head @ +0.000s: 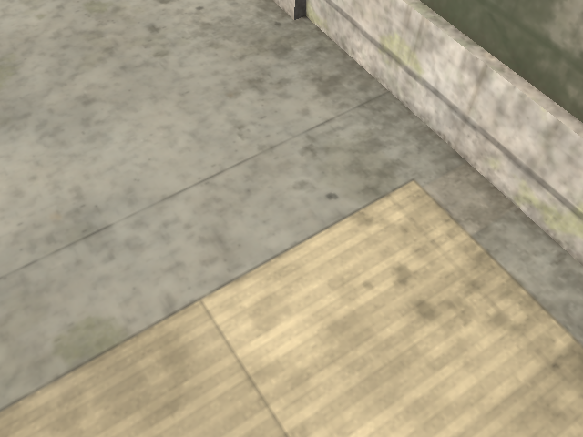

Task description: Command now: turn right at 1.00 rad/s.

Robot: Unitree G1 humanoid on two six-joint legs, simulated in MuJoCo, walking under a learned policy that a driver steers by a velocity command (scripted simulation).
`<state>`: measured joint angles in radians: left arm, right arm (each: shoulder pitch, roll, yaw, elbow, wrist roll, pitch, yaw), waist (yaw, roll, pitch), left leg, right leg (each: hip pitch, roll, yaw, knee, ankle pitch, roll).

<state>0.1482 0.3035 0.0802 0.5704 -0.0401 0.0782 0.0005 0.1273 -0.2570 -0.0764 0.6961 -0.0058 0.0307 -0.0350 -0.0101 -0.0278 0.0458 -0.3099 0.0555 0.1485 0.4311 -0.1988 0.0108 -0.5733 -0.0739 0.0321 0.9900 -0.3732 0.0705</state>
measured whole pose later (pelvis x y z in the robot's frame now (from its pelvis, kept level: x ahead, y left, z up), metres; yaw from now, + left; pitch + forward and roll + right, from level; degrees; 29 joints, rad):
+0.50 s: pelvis +0.03 -0.03 -0.01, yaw -13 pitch +3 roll -1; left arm 0.12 0.24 0.04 0.70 0.00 0.01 0.01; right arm 0.13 -0.27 -0.07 0.69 0.00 0.01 0.01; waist 0.00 0.00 0.02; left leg -0.35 0.02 0.02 0.57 -0.27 0.02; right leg -0.29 0.04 0.05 0.56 -0.33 0.00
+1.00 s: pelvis +0.06 -0.01 -0.01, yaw -14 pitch +0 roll +0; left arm 0.21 0.23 0.04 0.85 0.00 0.01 0.01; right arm 0.17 -0.22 -0.04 0.62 -0.01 0.01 0.01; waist 0.01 0.00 0.02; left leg -0.24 -0.01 0.05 0.56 -0.31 0.04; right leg -0.18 0.00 0.08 0.52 -0.35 0.03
